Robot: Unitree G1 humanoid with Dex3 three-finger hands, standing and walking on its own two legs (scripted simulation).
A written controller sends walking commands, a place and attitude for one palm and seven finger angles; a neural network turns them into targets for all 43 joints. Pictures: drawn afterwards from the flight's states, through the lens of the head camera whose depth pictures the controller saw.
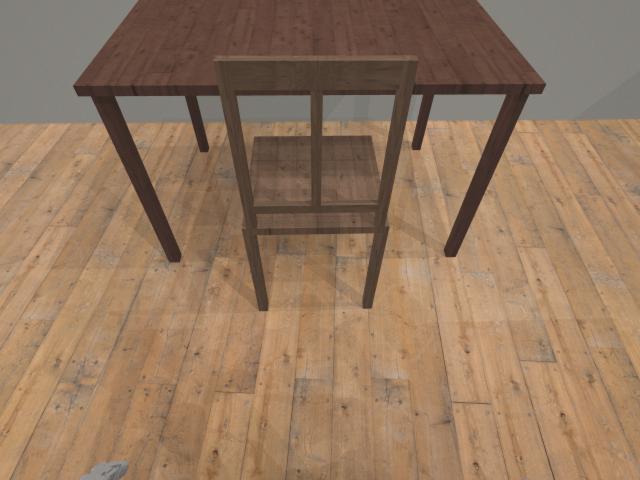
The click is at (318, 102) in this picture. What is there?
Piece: chair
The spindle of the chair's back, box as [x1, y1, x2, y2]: [311, 90, 322, 205]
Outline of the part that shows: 311,90 311,202 312,205 320,205 322,90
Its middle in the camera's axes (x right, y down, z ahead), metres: -0.01 -0.20 +0.89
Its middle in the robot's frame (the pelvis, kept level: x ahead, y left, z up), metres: +0.79 +0.06 -0.07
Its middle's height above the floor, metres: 0.69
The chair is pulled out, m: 0.00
